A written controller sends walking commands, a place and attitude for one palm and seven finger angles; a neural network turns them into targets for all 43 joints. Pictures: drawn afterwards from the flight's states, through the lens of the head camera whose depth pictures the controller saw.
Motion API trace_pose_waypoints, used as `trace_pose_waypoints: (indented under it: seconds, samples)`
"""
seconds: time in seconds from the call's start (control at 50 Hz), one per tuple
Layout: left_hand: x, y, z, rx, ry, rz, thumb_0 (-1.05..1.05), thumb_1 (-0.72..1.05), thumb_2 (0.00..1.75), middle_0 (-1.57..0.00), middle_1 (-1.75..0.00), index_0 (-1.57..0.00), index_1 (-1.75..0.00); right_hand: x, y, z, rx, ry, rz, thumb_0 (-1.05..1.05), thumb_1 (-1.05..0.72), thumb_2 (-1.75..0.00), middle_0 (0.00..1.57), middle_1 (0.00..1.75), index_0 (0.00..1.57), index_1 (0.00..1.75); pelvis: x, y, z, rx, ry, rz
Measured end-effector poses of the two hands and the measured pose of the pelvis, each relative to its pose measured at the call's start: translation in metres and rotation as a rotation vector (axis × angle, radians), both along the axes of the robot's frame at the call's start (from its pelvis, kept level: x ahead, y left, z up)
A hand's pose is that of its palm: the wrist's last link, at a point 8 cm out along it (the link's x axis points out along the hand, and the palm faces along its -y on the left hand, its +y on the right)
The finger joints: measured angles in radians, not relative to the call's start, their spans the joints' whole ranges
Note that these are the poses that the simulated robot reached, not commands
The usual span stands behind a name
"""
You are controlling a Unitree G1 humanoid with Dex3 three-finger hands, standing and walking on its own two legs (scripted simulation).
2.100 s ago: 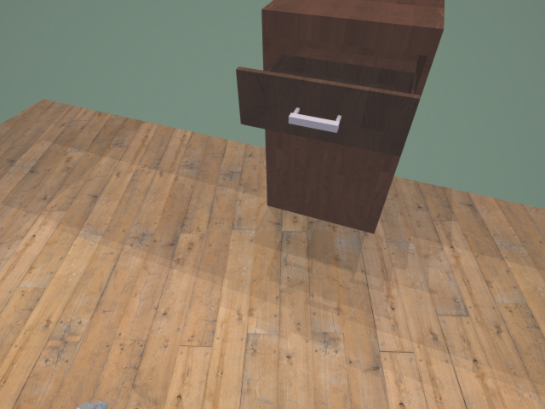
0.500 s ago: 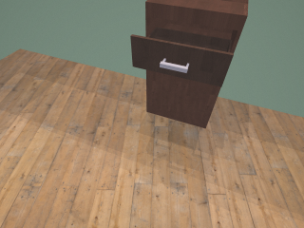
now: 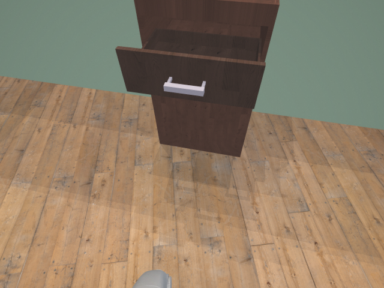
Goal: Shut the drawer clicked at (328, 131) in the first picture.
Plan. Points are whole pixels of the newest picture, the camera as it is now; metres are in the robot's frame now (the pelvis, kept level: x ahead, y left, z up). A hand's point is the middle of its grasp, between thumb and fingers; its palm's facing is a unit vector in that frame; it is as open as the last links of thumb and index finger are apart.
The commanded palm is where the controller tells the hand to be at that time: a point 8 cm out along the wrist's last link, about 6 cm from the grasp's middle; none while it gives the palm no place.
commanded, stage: turn to face it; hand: left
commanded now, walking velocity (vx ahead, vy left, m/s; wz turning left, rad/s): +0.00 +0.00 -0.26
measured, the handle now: (185, 85) +0.74 +0.08 -0.02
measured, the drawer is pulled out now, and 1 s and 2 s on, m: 0.27 0.27 0.27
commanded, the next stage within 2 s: take the last steps up to it in 0.02 s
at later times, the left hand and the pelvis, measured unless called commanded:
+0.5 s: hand (118, 253) +0.22 +0.21 -0.16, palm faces -0.10 -0.98 -0.17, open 7.4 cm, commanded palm none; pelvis +0.13 +0.04 +0.00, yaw -8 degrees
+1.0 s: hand (141, 245) +0.24 +0.16 -0.18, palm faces -0.06 -0.99 -0.16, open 7.3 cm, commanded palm none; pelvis +0.28 -0.01 +0.00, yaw -7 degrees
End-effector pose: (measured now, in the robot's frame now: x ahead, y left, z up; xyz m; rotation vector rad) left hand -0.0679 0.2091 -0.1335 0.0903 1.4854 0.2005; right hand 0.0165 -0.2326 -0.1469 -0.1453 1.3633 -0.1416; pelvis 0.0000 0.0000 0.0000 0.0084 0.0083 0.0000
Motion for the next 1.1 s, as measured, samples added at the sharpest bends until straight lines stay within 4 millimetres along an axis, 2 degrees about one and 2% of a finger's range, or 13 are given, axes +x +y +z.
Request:
trace_pose_waypoints:
  seconds: [0.08, 0.16, 0.2, 0.24, 0.36, 0.48, 0.64, 0.7, 0.74, 0.82, 0.98, 1.06, 1.1]
  samples:
    - [0.011, 0.001, 0.002, -0.024, 0.072, -0.024, 0.00, 0.91, 0.90, -0.20, -0.30, -0.20, -0.30, 0.069, 0.013, 0.008, 0.011, -0.139, -0.013, 0.01, -0.91, -0.90, 0.20, 0.30, 0.20, 0.30, 0.024, 0.009, 0.002, -0.004, 0.005, -0.035]
    - [0.041, 0.018, -0.007, -0.027, 0.092, -0.035, 0.00, 0.91, 0.90, -0.20, -0.30, -0.20, -0.30, 0.132, 0.031, 0.013, 0.005, -0.249, 0.000, 0.01, -0.91, -0.90, 0.20, 0.30, 0.20, 0.30, 0.052, 0.021, -0.004, -0.012, -0.006, -0.060]
    - [0.062, 0.032, -0.019, -0.023, 0.081, -0.042, 0.00, 0.91, 0.90, -0.20, -0.30, -0.20, -0.30, 0.155, 0.038, 0.012, -0.012, -0.302, 0.002, 0.01, -0.91, -0.90, 0.20, 0.30, 0.20, 0.30, 0.070, 0.029, -0.013, -0.026, -0.015, -0.079]
    - [0.088, 0.047, -0.031, -0.015, 0.058, -0.061, 0.00, 0.91, 0.90, -0.20, -0.30, -0.20, -0.30, 0.166, 0.043, 0.010, -0.030, -0.332, -0.008, 0.01, -0.91, -0.90, 0.20, 0.30, 0.20, 0.30, 0.082, 0.034, -0.021, -0.029, -0.020, -0.097]
    - [0.192, 0.070, -0.025, 0.005, -0.128, -0.146, 0.00, 0.92, 0.90, -0.20, -0.29, -0.19, -0.30, 0.141, 0.045, 0.018, -0.059, -0.253, -0.098, -0.01, -0.92, -0.90, 0.20, 0.30, 0.20, 0.30, 0.105, 0.040, -0.008, -0.012, -0.028, -0.129]
    - [0.273, 0.060, -0.004, -0.009, -0.256, -0.219, 0.00, 0.92, 0.90, -0.19, -0.29, -0.19, -0.30, 0.102, 0.031, 0.023, -0.082, -0.127, -0.169, -0.01, -0.94, -0.90, 0.20, 0.30, 0.20, 0.30, 0.129, 0.040, 0.004, -0.012, -0.013, -0.147]
    - [0.341, 0.016, 0.005, -0.027, -0.291, -0.303, 0.00, 0.92, 0.90, -0.19, -0.29, -0.19, -0.30, 0.053, 0.024, 0.013, -0.025, 0.073, -0.273, 0.00, -0.92, -0.90, 0.20, 0.30, 0.20, 0.30, 0.163, 0.013, 0.005, -0.005, -0.009, -0.151]
    - [0.355, -0.002, 0.000, -0.017, -0.307, -0.303, 0.00, 0.91, 0.90, -0.19, -0.29, -0.19, -0.30, 0.047, 0.019, 0.002, 0.007, 0.140, -0.289, 0.01, -0.91, -0.90, 0.20, 0.30, 0.20, 0.30, 0.178, -0.003, -0.003, -0.002, -0.014, -0.152]
    - [0.357, -0.007, 0.001, -0.005, -0.312, -0.266, 0.00, 0.93, 0.90, -0.20, -0.29, -0.19, -0.30, 0.055, 0.015, 0.001, 0.024, 0.174, -0.276, 0.01, -0.91, -0.90, 0.20, 0.30, 0.20, 0.30, 0.188, -0.010, -0.002, -0.015, -0.017, -0.145]
    - [0.346, -0.002, 0.004, 0.027, -0.248, -0.219, -0.01, 0.95, 0.90, -0.20, -0.30, -0.20, -0.30, 0.103, 0.002, 0.006, 0.027, 0.125, -0.246, 0.01, -0.91, -0.90, 0.20, 0.30, 0.20, 0.30, 0.212, -0.019, 0.004, -0.020, -0.017, -0.134]
    - [0.315, 0.002, -0.010, -0.011, -0.024, -0.151, 0.00, 0.93, 0.90, -0.20, -0.29, -0.19, -0.30, 0.249, -0.016, 0.013, -0.025, -0.086, -0.159, 0.01, -0.93, -0.90, 0.20, 0.30, 0.20, 0.30, 0.268, -0.013, 0.002, -0.036, -0.015, -0.124]
    - [0.315, 0.008, -0.029, -0.051, 0.066, -0.111, 0.00, 0.92, 0.90, -0.20, -0.29, -0.20, -0.30, 0.317, -0.015, 0.011, -0.079, -0.182, -0.100, 0.01, -0.93, -0.90, 0.20, 0.30, 0.20, 0.30, 0.303, 0.001, -0.014, -0.051, -0.023, -0.138]
    - [0.325, 0.011, -0.035, -0.063, 0.097, -0.118, 0.00, 0.92, 0.90, -0.20, -0.29, -0.19, -0.30, 0.338, -0.011, 0.013, -0.095, -0.214, -0.096, 0.01, -0.93, -0.90, 0.20, 0.30, 0.20, 0.30, 0.315, 0.004, -0.016, -0.036, -0.032, -0.150]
